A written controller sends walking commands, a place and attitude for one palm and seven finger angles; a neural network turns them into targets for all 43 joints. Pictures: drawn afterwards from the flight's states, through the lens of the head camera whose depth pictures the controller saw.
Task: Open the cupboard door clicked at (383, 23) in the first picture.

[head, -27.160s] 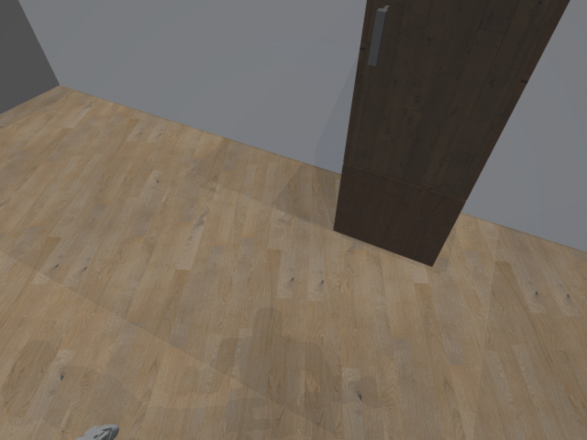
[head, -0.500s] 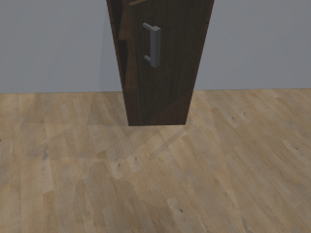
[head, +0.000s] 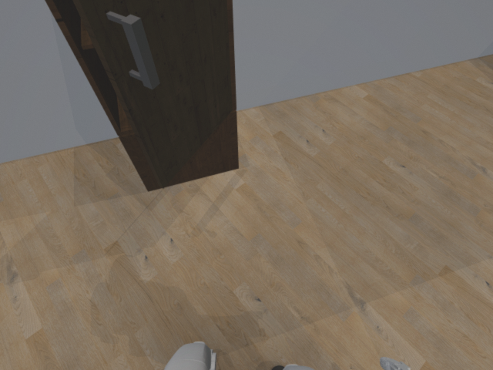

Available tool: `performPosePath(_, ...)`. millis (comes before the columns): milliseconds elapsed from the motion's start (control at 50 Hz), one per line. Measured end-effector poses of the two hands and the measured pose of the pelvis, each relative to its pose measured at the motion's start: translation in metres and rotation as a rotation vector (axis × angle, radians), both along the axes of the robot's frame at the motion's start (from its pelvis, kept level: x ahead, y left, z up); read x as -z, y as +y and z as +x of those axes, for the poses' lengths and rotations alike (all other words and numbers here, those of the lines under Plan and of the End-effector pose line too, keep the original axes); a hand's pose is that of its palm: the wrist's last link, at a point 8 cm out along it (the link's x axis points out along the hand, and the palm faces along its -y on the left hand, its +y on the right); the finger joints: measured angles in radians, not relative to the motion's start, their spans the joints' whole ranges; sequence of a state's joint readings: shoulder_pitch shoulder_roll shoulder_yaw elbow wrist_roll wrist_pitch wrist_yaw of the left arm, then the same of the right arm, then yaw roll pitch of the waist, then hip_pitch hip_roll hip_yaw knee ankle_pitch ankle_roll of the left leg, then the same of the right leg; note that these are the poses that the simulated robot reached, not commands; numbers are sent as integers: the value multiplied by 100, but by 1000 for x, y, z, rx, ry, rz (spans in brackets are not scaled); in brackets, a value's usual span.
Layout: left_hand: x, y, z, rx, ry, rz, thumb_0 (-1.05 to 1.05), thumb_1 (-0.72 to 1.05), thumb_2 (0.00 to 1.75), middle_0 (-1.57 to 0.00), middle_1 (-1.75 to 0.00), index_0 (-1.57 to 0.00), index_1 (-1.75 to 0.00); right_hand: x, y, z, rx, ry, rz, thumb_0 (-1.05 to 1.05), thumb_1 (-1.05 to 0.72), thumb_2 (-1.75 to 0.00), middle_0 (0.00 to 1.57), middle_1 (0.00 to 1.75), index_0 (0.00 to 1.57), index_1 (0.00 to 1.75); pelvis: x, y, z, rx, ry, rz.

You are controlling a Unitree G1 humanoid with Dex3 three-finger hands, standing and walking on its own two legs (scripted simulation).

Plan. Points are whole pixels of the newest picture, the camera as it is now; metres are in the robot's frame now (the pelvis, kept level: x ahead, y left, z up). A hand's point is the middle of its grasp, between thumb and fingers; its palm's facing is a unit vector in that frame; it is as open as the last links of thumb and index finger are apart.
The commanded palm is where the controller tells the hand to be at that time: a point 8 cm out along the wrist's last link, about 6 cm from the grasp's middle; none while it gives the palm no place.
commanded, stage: walk to a spot facing it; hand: left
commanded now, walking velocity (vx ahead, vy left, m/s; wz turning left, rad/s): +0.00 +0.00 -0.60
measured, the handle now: (133, 51) +0.63 +0.27 +0.12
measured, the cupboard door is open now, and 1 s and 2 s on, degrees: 42 42 42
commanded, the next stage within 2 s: none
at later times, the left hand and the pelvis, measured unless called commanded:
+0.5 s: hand (162, 338) +0.17 +0.18 -0.16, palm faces -0.27 -0.92 -0.29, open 7.4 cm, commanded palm none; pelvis +0.01 -0.01 -0.01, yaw -17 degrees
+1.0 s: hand (220, 273) +0.30 +0.08 -0.16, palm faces -0.58 -0.80 -0.16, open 7.4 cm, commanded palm none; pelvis +0.09 -0.02 +0.01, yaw -35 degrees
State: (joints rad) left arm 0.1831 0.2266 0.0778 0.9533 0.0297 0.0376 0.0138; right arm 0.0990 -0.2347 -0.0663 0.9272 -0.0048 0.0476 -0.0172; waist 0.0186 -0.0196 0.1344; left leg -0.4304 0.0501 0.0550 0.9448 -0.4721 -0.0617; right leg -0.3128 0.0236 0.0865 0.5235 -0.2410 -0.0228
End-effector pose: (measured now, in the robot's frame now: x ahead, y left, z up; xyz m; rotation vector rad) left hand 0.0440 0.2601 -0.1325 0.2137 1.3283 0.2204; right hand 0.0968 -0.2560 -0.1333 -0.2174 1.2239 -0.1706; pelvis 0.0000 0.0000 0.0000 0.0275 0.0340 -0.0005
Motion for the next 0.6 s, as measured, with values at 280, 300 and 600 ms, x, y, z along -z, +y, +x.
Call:
performPosePath(280,9,9,76,148,-83,-73,1,91,90,-20,-30,-20,-30,-15,18,-35,74,-19,-50,0,-90,-89,20,30,20,30,0,17,6,145,-3,-58)
performPosePath(300,7,6,83,168,-91,-73,0,91,90,-20,-30,-20,-30,-14,16,-42,91,-6,-46,0,-90,-89,20,30,21,30,0,16,6,158,-3,-62)
performPosePath(600,-4,-47,134,424,-67,-5,0,90,90,-20,-30,-20,-30,-2,-30,-106,382,37,-18,1,-91,-89,20,30,20,30,1,-7,15,369,-3,-8)
